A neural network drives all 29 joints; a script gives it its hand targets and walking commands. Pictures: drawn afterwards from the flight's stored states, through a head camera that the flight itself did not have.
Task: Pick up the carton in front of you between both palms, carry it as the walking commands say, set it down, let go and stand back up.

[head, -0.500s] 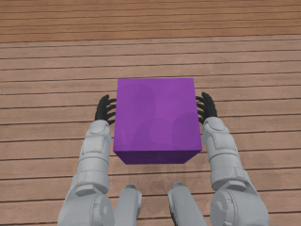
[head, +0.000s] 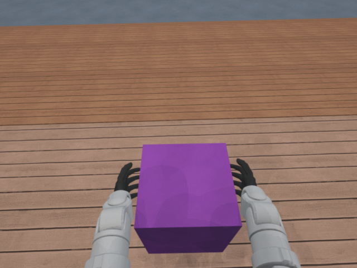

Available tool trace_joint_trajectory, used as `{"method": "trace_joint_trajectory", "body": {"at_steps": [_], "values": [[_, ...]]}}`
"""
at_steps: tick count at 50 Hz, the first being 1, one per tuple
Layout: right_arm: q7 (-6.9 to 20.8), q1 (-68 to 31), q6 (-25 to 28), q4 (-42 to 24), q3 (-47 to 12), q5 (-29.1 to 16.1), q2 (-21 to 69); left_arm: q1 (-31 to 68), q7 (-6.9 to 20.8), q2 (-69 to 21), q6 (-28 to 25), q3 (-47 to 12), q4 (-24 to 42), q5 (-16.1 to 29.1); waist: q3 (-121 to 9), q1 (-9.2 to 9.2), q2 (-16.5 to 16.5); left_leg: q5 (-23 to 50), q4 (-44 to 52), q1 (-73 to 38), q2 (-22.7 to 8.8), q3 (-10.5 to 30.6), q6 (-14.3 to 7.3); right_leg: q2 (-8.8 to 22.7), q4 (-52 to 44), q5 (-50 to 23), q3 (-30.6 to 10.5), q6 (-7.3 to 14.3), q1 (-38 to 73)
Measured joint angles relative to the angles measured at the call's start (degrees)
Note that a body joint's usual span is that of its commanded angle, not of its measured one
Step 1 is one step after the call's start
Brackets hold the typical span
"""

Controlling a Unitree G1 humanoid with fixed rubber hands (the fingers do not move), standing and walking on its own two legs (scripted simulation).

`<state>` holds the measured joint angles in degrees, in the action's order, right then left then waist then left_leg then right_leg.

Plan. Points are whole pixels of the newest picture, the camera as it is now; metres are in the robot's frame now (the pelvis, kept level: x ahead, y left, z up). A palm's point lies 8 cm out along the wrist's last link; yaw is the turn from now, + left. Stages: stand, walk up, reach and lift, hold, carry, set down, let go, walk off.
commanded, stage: reach and lift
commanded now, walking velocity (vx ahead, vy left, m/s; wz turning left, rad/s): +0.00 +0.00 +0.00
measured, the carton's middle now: (185, 201) +0.31 +0.00 -0.07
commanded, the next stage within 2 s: hold in 1.14 s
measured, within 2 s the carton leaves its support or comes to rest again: neither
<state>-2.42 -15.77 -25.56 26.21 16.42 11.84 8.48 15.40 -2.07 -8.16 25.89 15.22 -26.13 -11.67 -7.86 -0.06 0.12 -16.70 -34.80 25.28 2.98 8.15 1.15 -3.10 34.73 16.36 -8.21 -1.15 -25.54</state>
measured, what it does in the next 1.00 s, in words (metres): stands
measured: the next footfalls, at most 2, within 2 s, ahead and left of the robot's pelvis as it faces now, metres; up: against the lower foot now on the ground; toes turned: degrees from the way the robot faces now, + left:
none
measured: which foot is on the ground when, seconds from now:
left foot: down 0.00-1.00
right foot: down 0.00-1.00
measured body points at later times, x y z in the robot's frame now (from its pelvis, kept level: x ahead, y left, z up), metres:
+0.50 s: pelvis -0.02 +0.00 +0.01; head -0.04 +0.00 +0.46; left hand +0.30 +0.15 +0.03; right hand +0.30 -0.15 +0.03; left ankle +0.01 +0.13 -0.73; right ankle +0.01 -0.13 -0.73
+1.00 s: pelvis +0.00 +0.00 +0.02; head -0.03 +0.00 +0.47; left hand +0.30 +0.15 +0.04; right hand +0.30 -0.15 +0.04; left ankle +0.01 +0.13 -0.73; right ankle +0.01 -0.13 -0.73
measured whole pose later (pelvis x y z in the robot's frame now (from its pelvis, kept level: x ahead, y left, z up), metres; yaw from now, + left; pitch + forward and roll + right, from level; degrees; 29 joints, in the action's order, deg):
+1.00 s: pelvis +0.00 +0.00 +0.02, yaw +0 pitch -4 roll +0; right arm -0.3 -14.5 -38.8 16.9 13.3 15.7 8.6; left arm 14.2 0.2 -8.5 39.2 12.5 -16.7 -15.7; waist -0.6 -0.2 0.0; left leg -12.0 -21.5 5.1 1.9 7.9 0.8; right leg -2.1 21.5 11.7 -8.0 -0.8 -5.4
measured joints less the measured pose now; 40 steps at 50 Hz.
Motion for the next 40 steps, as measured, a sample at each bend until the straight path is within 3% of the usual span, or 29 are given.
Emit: {"method": "trace_joint_trajectory", "body": {"at_steps": [6,12,27,40], "values": [[0.6,1.8,-5.3,-3.7,-1.7,1.2,0.0,-1.8,0.5,-0.2,5.3,-1.5,3.9,-1.2,2.1,-0.09,0.0,2.3,6.6,-10.3,-0.5,0.0,-0.2,0.4,-6.5,-2.3,-0.2,0.2,10.2],[1.8,-0.7,-8.7,-2.5,0.1,4.3,0.5,0.7,1.9,-0.8,8.8,0.4,2.7,-4.4,4.5,-0.13,-0.1,3.2,8.0,-14.4,-0.6,-0.1,-0.2,0.5,-8.0,-3.2,-0.2,0.2,14.3],[2.6,-3.6,-9.5,-3.8,1.6,5.5,1.0,3.5,2.6,-1.3,9.5,2.1,4.0,-5.4,7.8,-0.04,-0.1,3.9,8.2,-14.8,-0.6,-0.2,-0.2,0.7,-8.3,-3.9,0.1,0.1,14.8],[2.4,-0.5,-11.5,-7.2,-1.3,4.7,0.5,0.6,2.5,-0.8,11.5,-1.0,7.3,-4.7,7.5,-0.13,-0.1,4.5,11.7,-18.2,-0.9,-0.3,-0.3,0.9,-11.7,-4.5,0.2,0.3,18.2]]}}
